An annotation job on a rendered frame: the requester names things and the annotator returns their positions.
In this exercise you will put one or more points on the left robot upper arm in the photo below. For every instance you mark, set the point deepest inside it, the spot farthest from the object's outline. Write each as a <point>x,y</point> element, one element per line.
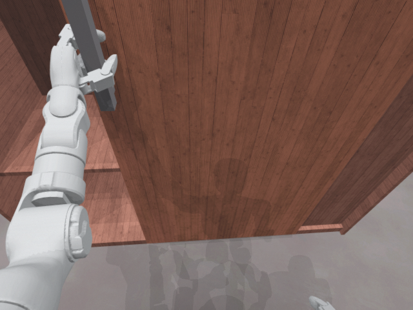
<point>43,245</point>

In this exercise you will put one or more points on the robot right hand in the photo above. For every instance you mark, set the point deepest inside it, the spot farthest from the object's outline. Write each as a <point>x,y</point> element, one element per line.
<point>318,304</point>

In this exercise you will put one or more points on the handle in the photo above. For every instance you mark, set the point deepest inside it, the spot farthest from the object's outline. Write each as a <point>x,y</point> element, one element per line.
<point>84,30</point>

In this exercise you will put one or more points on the robot left forearm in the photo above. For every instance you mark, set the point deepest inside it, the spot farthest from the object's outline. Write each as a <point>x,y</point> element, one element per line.
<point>57,176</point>

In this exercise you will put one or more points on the robot left hand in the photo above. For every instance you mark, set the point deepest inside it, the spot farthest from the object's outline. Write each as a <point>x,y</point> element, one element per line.
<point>66,67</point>

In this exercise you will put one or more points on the wardrobe door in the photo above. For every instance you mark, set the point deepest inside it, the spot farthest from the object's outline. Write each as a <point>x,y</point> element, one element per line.
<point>385,147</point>
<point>234,117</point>

